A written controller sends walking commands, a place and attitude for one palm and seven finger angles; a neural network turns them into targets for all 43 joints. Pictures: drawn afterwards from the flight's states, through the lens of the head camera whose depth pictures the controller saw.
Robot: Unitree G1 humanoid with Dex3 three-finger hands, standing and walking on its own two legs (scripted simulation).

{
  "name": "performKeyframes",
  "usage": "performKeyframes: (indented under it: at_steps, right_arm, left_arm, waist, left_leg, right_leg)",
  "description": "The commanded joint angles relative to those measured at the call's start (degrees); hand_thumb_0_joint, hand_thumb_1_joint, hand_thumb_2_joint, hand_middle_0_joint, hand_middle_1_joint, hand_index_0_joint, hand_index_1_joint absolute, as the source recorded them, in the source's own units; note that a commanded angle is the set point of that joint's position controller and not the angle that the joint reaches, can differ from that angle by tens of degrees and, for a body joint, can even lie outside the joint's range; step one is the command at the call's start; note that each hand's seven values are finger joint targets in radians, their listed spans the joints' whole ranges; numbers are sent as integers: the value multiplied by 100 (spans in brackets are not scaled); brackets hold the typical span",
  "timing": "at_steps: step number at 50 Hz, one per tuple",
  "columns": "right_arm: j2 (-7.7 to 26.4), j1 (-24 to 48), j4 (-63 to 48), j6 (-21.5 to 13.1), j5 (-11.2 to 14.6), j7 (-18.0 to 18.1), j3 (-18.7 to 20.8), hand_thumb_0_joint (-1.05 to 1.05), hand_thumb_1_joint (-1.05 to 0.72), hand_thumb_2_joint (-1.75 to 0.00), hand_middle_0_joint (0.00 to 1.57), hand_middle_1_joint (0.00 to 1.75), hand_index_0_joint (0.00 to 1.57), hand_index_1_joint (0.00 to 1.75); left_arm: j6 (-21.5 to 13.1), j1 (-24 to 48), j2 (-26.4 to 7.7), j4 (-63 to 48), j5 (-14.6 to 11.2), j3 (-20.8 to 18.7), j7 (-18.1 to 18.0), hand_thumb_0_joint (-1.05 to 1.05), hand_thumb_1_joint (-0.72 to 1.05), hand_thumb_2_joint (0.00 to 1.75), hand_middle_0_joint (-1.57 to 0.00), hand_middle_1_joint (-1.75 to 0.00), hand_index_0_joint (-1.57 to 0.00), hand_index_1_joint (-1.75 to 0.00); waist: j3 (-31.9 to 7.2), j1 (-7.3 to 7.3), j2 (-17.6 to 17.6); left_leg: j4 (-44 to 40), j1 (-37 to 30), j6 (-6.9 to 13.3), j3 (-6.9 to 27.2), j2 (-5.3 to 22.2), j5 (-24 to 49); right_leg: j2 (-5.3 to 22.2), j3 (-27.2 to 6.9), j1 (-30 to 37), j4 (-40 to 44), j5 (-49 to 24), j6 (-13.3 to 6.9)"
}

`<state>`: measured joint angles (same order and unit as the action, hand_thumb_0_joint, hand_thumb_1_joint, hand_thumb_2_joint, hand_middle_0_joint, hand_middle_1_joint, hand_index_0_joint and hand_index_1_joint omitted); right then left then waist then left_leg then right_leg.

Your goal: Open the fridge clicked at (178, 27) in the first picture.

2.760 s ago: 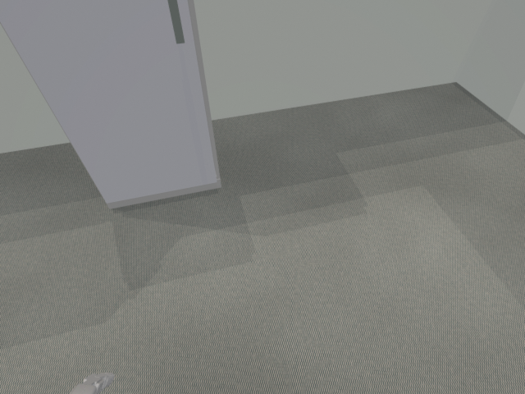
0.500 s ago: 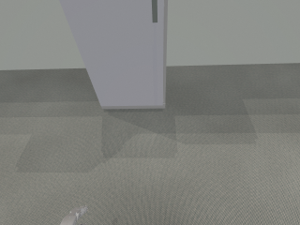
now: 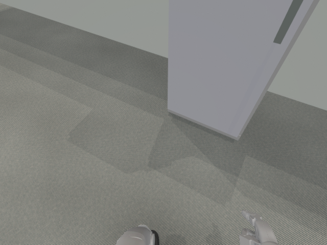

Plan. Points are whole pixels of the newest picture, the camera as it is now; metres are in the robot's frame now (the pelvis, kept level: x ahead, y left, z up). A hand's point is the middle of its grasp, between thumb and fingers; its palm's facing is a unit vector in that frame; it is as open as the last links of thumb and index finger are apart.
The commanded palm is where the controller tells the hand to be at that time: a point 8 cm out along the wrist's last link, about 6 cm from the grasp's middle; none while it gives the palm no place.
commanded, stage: walk to a spot facing it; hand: right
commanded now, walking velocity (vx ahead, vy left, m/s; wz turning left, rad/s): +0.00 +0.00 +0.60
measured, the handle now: out of the picture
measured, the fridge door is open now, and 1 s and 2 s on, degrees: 0 0 0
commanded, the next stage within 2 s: turn to face it in 1.64 s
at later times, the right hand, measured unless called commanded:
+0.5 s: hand out of the picture +0.17 -0.26 -0.16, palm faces -0.22 +0.96 -0.18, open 7.4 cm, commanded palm none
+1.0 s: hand (224, 207) +0.25 -0.13 -0.13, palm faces -0.57 +0.78 -0.25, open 7.4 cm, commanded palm none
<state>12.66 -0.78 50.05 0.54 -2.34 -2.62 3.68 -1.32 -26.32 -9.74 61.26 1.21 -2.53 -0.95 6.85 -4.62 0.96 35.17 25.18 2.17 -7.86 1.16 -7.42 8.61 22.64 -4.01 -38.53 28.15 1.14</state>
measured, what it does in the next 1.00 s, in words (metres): steps on the spot, turning left: right foot, then left foot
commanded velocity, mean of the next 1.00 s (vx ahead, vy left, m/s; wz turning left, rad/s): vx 0.06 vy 0.00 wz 0.59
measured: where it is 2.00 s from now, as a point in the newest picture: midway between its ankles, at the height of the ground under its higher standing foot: (157, 235)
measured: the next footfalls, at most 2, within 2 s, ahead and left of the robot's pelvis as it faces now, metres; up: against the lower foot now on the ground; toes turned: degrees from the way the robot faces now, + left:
right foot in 0.36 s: +0.13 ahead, -0.15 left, +0.00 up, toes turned +8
left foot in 0.86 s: +0.01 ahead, +0.06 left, +0.00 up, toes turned +39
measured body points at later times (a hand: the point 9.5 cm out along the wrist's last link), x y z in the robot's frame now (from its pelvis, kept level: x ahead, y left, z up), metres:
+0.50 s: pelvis +0.05 -0.07 +0.02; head +0.08 -0.10 +0.46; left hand +0.08 +0.19 -0.10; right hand +0.18 -0.31 -0.14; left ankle +0.03 +0.07 -0.64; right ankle +0.09 -0.16 -0.72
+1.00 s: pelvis +0.04 -0.04 +0.01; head +0.06 -0.01 +0.46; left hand -0.10 +0.18 -0.14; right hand +0.28 -0.17 -0.11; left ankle -0.02 +0.03 -0.72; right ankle +0.11 -0.16 -0.65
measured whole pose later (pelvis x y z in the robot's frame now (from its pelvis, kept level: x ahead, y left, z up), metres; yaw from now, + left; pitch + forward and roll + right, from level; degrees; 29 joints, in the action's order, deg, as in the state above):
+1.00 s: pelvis +0.04 -0.04 +0.01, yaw +37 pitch +0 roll +0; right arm 11.6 -9.3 51.7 0.1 -1.0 -0.3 3.7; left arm 3.6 -14.8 -14.4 56.4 1.9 -4.1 0.2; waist 3.7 -1.6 -2.5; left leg 31.0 13.3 2.0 -3.1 -1.1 -17.7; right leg 8.5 5.7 -27.3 -63.8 24.0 4.4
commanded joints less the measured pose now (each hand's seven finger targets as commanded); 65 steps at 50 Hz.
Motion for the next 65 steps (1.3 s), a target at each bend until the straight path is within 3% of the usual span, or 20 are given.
performKeyframes:
  at_steps: [1, 7, 11, 16, 17, 19, 21, 24, 37, 41, 42, 43, 44, 45, 47, 49, 60, 63, 64, 65]
  right_arm:
    - [1668, -2293, 207, -156, 242, 303, 377, 0, -90, -90, 20, 30, 20, 30]
    - [988, -309, -355, -5, 92, 402, 213, 0, -90, -90, 20, 30, 20, 30]
    - [1006, -389, -379, 85, 61, 311, 240, 0, -90, -90, 20, 30, 20, 30]
    - [1006, -677, -412, 172, 105, 263, 301, 0, -90, -90, 20, 30, 20, 30]
    - [848, -687, -455, 184, 136, 258, 266, 0, -90, -90, 20, 30, 20, 30]
    - [477, -852, -641, 207, 140, 183, 221, 0, -90, -90, 20, 30, 20, 30]
    - [747, -898, -385, 234, 38, 104, 387, 0, -90, -90, 20, 30, 20, 30]
    - [494, -1309, -184, 256, 77, 60, 340, 0, -90, -90, 20, 30, 20, 30]
    - [289, -611, -250, 229, 102, 96, 189, 0, -90, -90, 20, 30, 20, 30]
    - [409, -1167, -129, 89, 105, 156, 219, 0, -90, -90, 20, 30, 20, 30]
    - [838, -1554, -12, 32, 69, 209, 279, 0, -90, -90, 20, 30, 20, 30]
    - [1507, -1948, 96, -34, 57, 282, 396, 0, -90, -90, 20, 30, 20, 30]
    - [1583, -2207, 139, 25, 179, 337, 414, 0, -90, -90, 20, 30, 20, 30]
    - [1552, -2014, 131, 4, 173, 359, 439, 0, -90, -90, 20, 30, 20, 30]
    - [1024, -1376, -13, -47, 170, 356, 304, 0, -90, -90, 20, 30, 20, 30]
    - [958, -1137, -76, -150, 148, 309, 230, 0, -90, -90, 20, 30, 20, 30]
    - [1155, -1461, 135, -264, 96, 245, 264, 0, -90, -90, 20, 30, 20, 30]
    - [988, -1153, 92, -202, 125, 235, 279, 0, -90, -90, 20, 30, 20, 30]
    - [635, -1207, 20, -172, 165, 188, 218, 0, -90, -90, 20, 30, 20, 30]
    - [268, -1377, -105, -166, 200, 119, 146, 0, -90, -90, 20, 30, 20, 30]
  left_arm:
    - [-105, 594, -788, -978, -110, -148, -96, 0, 90, 90, -20, -30, -20, -30]
    - [343, 445, -607, -811, 19, -121, -60, 0, 90, 90, -20, -30, -20, -30]
    - [309, 680, -615, -1021, 20, -130, -16, 0, 90, 90, -20, -30, -20, -30]
    - [138, 770, -628, -1183, -67, -138, -81, 0, 90, 90, -20, -30, -20, -30]
    - [92, 604, -749, -1167, -79, -169, -114, 0, 90, 90, -20, -30, -20, -30]
    - [58, 948, -1622, -1388, 12, -322, -97, 0, 90, 90, -20, -30, -20, -30]
    - [33, 1634, -1176, -1512, 26, -204, -134, 0, 90, 90, -20, -30, -20, -30]
    - [-24, 1785, -973, -1491, 10, -168, -137, 0, 90, 90, -20, -30, -20, -30]
    - [83, 902, -1222, -922, 35, -406, -31, 0, 90, 90, -20, -30, -20, -30]
    - [106, 1045, -1282, -922, 15, -437, 29, 0, 90, 90, -20, -30, -20, -30]
    - [125, 933, -1086, -991, -34, -385, 86, 0, 90, 90, -20, -30, -20, -30]
    - [149, 1222, -591, -1315, -23, -197, 113, 0, 90, 90, -20, -30, -20, -30]
    - [236, 1678, -753, -1499, 8, -172, 49, 0, 90, 90, -20, -30, -20, -30]
    - [242, 1885, -755, -1535, -6, -168, 46, 0, 90, 90, -20, -30, -20, -30]
    - [217, 1913, -961, -1359, 50, -251, 110, 0, 90, 90, -20, -30, -20, -30]
    - [211, 1561, -877, -1161, 87, -241, 157, 0, 90, 90, -20, -30, -20, -30]
    - [-45, 1966, -800, -1493, -3, -183, 203, 0, 90, 90, -20, -30, -20, -30]
    - [-146, 947, -948, -1189, -18, -215, 86, 0, 90, 90, -20, -30, -20, -30]
    - [-194, 260, -1412, -992, 37, -306, 4, 0, 90, 90, -20, -30, -20, -30]
    - [-188, -268, -1989, -919, 109, -394, -11, 0, 90, 90, -20, -30, -20, -30]
  waist:
    - [-2203, 1188, 362]
    - [-940, 116, 167]
    - [-825, 220, 722]
    - [-1042, 283, 873]
    - [-1115, 172, 431]
    - [-780, 264, -2223]
    - [-326, 509, -1061]
    - [-682, 630, -907]
    - [-868, 125, -1313]
    - [-1298, 506, -1053]
    - [-1564, 716, -73]
    - [-1492, 955, 1793]
    - [-1309, 1146, 1335]
    - [-1164, 1048, 1727]
    - [-590, 766, 761]
    - [-538, 522, 633]
    - [-312, 639, 744]
    - [-595, 139, 292]
    - [-990, -132, -855]
    - [-1246, -200, -2370]
  left_leg:
    - [-502, -3983, 1522, 2836, 2385, 5942]
    - [-1728, -139, 774, 1925, 1191, 385]
    - [-1935, 204, 679, 2208, 863, -1496]
    - [-1331, 54, 474, 2682, 651, -780]
    - [-919, 373, 222, 2489, 409, -898]
    - [1928, 1531, -424, 889, -478, -2473]
    - [3281, 1093, -485, 1158, -139, -1735]
    - [3696, 1112, -626, 911, -9, -1200]
    - [1220, 202, -547, 168, 136, -1860]
    - [-719, -1218, -273, 38, 2, -651]
    - [-1281, -2510, 6, 769, 579, -222]
    - [-1571, -3413, 618, 2978, 2064, 1077]
    - [-1665, -3053, 964, 3087, 2275, 1177]
    - [-1852, -2916, 948, 3265, 1983, 498]
    - [-2036, -2199, 807, 2572, 1519, -826]
    - [-2089, -1769, 647, 2069, 1194, -569]
    - [-1968, -1470, 801, 2532, 1125, -759]
    - [-1011, -523, 439, 2262, 612, -811]
    - [363, 156, 177, 1770, 1, -1138]
    - [2210, 1232, -170, 796, -596, -2750]
  right_leg:
    - [-210, -1752, -3263, -4319, 919, 296]
    - [32, -1988, -1966, -2963, -482, 397]
    - [-258, -1854, -1786, -1783, -602, 309]
    - [-699, -1735, -738, 493, -831, 174]
    - [-501, -1917, -121, 1329, -1026, 118]
    - [2019, -4412, -309, 2835, -290, -742]
    - [1488, -3538, -1344, 2724, -664, -739]
    - [963, -2199, -611, 2199, -2391, -613]
    - [1429, -1331, 236, 1580, -3957, -788]
    - [1369, -862, -145, 463, -3681, -317]
    - [1102, -673, -1209, -558, -2618, -1]
    - [187, -679, -3256, -1950, 748, 338]
    - [54, -1665, -3628, -2628, 1011, 341]
    - [37, -1936, -3886, -2993, 611, 315]
    - [189, -2117, -3723, -2932, -439, 336]
    - [101, -1931, -3246, -2545, -919, 430]
    - [-340, -1859, -2280, -227, -966, 314]
    - [-493, -1751, -237, 1143, -1446, 258]
    - [300, -2634, 816, 1735, -674, 63]
    - [1944, -4545, 1276, 2489, 147, -457]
